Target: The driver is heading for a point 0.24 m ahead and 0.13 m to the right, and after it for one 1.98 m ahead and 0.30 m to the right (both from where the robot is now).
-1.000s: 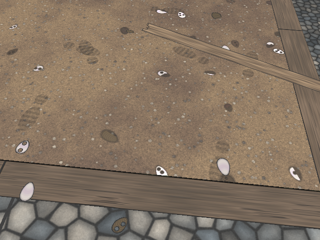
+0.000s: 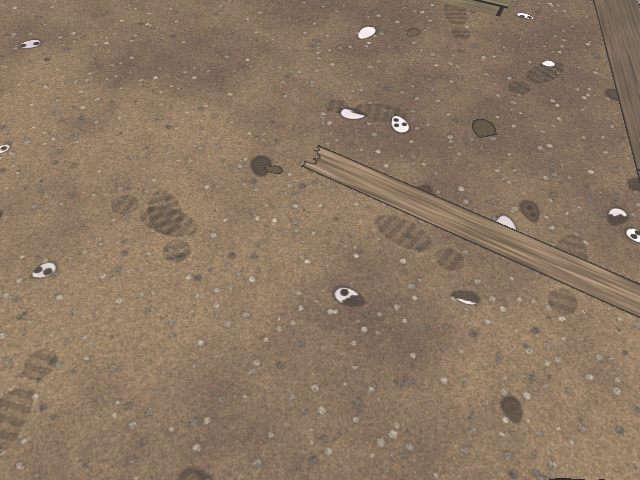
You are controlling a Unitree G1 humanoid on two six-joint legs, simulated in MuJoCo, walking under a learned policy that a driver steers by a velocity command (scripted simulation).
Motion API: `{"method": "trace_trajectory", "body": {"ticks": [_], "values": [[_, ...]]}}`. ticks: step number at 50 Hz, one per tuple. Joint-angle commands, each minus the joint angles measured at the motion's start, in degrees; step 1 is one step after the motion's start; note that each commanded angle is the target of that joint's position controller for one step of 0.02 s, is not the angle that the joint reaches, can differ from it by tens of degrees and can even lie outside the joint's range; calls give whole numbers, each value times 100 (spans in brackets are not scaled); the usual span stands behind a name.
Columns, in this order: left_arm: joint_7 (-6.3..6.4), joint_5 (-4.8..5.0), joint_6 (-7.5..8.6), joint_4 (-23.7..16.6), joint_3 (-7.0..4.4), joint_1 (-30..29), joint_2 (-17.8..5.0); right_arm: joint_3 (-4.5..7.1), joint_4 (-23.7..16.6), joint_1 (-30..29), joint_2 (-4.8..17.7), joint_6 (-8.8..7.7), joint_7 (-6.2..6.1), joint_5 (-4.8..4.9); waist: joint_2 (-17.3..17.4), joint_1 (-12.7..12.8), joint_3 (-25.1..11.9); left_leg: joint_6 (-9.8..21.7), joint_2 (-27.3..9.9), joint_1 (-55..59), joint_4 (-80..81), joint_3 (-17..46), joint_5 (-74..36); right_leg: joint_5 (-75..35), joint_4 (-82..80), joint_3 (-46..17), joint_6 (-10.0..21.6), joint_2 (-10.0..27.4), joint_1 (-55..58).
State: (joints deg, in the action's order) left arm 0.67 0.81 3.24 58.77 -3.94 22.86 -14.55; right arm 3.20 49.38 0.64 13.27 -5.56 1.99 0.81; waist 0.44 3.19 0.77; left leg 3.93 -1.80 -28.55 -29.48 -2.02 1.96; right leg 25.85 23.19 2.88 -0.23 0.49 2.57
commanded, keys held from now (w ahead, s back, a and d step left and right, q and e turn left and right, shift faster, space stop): w+e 0.08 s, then e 0.66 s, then no key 0.26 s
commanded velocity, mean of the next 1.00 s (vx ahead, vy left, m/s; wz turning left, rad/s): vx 0.16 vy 0.00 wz -0.41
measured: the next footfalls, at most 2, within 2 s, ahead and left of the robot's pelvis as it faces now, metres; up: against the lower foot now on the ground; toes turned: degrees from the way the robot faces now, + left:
right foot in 0.50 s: +0.31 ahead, -0.12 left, +0.00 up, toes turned -15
left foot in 0.94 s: +0.36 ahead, +0.11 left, +0.00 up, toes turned -28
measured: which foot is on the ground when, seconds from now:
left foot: down 0.00-0.50, up 0.52-0.92, down 0.94-1.00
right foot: down 0.00-0.00, up 0.02-0.48, down 0.50-0.96, up 0.98-1.00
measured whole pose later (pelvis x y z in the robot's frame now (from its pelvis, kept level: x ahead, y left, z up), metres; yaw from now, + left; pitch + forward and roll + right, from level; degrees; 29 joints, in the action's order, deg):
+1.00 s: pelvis +0.26 +0.02 +0.01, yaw -26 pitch +2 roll +0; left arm 2.0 -0.3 -1.7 40.3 -3.8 7.8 -15.9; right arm 3.4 50.3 9.8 15.5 -0.9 -0.8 -1.8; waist -2.1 -0.8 0.6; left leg 0.5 0.2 -17.5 -31.2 1.7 15.9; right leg 19.8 36.7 -8.3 1.1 -6.2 -24.7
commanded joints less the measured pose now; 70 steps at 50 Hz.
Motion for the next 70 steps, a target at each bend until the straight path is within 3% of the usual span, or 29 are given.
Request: {"method": "trace_trajectory", "body": {"ticks": [1,2,3,5,7,10,16,21,24,25,26,27,28,30,33,38,43,46,47,48,49,51,53,57,61,63,64,66,70], "values": [[-35,-47,154,-424,178,544,212,501,400,2490,1751,-18,-52,-82,1753,-798,-2104,1486,-2174,5112,832,3859,1264,428,4504,-266,181,-425,-3742],[-56,105,276,-354,41,208,-406,351,351,2410,1206,-39,-54,-42,1174,-1007,-1973,1308,-2090,4920,1161,4125,1866,742,5243,-1119,282,-181,-4321],[-61,230,336,-521,-48,-299,-703,275,267,1937,957,-68,-81,-37,903,-936,-1205,1017,-1956,4213,1227,3212,1645,256,5345,-1064,388,96,-4670],[34,142,278,-575,-109,-704,-656,166,142,1104,628,-112,-74,-124,332,-574,-423,731,-1578,2633,1569,1936,351,-639,4773,-895,364,559,-4143],[57,115,89,-448,-134,-326,-391,108,208,927,433,-147,-65,-232,479,-246,-308,638,-1358,1944,1661,1023,-1406,-799,4498,-930,301,644,-3422],[78,54,-88,-611,-161,-417,-256,166,261,875,703,-141,-193,-250,435,-55,-163,711,-1317,1696,1686,187,-2873,-1210,4083,-782,143,541,-3568],[-100,-34,-160,-1143,-106,-1385,-154,218,246,885,970,105,-483,-157,369,-324,-194,617,-1182,2009,1637,-688,-2715,-2613,2058,-249,51,447,-3356],[-265,-47,-244,-1542,-171,-1714,-367,299,236,899,1127,354,-531,3,437,-377,-170,528,-1512,2776,939,-682,-2754,-1798,1463,-30,258,295,-3410],[-304,-37,-191,-1480,-325,-926,-660,324,94,701,1131,471,-567,86,279,69,-538,126,-1190,2718,-681,-902,-3255,-2137,423,258,634,-184,-2250],[-197,-72,-167,-1470,-502,-518,-1199,293,49,944,1053,458,-531,-28,-461,187,-927,-303,-737,1859,-2002,-986,-1873,-4462,169,-686,977,287,-1044],[-79,-131,-203,-1525,-583,-483,-1738,145,-181,1035,540,410,-440,-338,-1760,-220,-1286,-714,291,-125,-3895,-915,3354,-7456,529,-2693,1929,1674,394],[-124,-202,-172,-1660,-461,-414,-1492,116,-210,1130,626,336,-331,-218,-1297,-92,-2296,-707,555,-627,-4899,491,4052,-6393,225,-3783,2636,2165,853],[-144,-161,-147,-1819,-418,-775,-1275,166,-283,763,826,316,-280,4,-781,-39,-1918,-613,326,-979,-4968,761,3593,-5419,-1,-3351,2411,1924,464],[-74,21,-178,-1952,-323,-1433,-926,218,-251,447,918,395,-387,-71,-61,-249,-1002,-611,-19,-981,-4146,706,2738,-3818,-279,-2531,1736,1373,-692],[27,-89,-265,-2047,-328,-1543,-969,238,-295,508,846,516,-458,-120,-484,-449,-832,-658,100,-280,-3165,599,2276,-3291,-486,-2242,1531,951,-1541],[151,-59,-342,-2158,-383,-1480,-1139,185,-286,476,735,541,-493,-85,-708,-341,-968,-815,222,57,-2047,655,1776,-2262,-518,-2338,1372,815,-1664],[149,-144,-424,-2184,-271,-1468,-963,173,-315,480,791,492,-405,-54,-970,-209,-821,-752,168,568,-1307,533,1780,-1530,-469,-2548,1248,797,-1830],[162,-97,-484,-2184,-176,-1502,-863,158,-203,866,737,396,-292,-73,-922,-424,-765,-492,218,1377,147,308,1111,-1658,-116,-2513,992,641,-1919],[172,-88,-488,-2121,-144,-1285,-780,180,-180,972,876,379,-260,-148,-694,-418,-706,-320,-55,1785,597,512,726,-1438,129,-2328,742,427,-2157],[171,-147,-469,-2130,-72,-1104,-533,230,-227,1058,1250,379,-264,-286,341,-261,-711,60,-1128,2169,1020,1614,229,-565,1195,-1696,390,-153,-2690],[150,-93,-409,-2371,-131,-1294,-659,241,-222,871,1417,388,-268,-395,1573,-117,-342,975,-1946,1576,1329,2749,-321,553,1725,-990,151,-702,-3156],[135,-71,-366,-2220,-307,-1456,-1156,194,-414,511,1153,320,-322,-321,1000,-279,-302,1118,-1771,1456,1320,2462,-369,509,3226,-1180,-79,-519,-3114],[163,-102,-459,-2010,-276,-1231,-878,161,-407,403,1047,312,-353,-121,750,-205,-263,810,-1411,1741,1103,1921,-648,162,3623,-1209,-275,-392,-3259],[115,-65,-449,-1959,-28,-1467,-249,90,-204,656,846,433,-344,-115,947,-398,-384,592,-862,1961,818,1114,-1275,-112,1948,-550,-441,-116,-2421],[107,-24,-456,-1745,-92,-1304,-522,87,-32,1002,973,462,-311,-7,901,-366,-379,399,-799,1901,605,1199,-1083,-1829,-379,-399,-206,-135,-1204],[175,-108,-500,-1746,-199,-1206,-1134,38,-34,1258,873,300,-201,-174,-84,-643,-653,-102,-402,1272,403,827,-155,-3665,246,-1065,187,569,-313],[110,-118,-501,-1638,-167,-1241,-915,4,31,1205,724,264,-181,-169,-532,-611,-736,-351,-103,1558,457,429,546,-2918,333,-994,385,499,-753],[30,-177,-442,-1594,-77,-1320,-576,9,45,752,775,314,-210,-151,-334,-426,-401,-514,-35,1662,285,312,678,-2133,119,-997,314,371,-1245],[36,-154,-298,-1417,-36,-1280,-586,13,164,805,750,467,-314,-139,-430,-479,-75,-469,-52,1746,247,335,558,-1930,59,-939,189,279,-1640]]}}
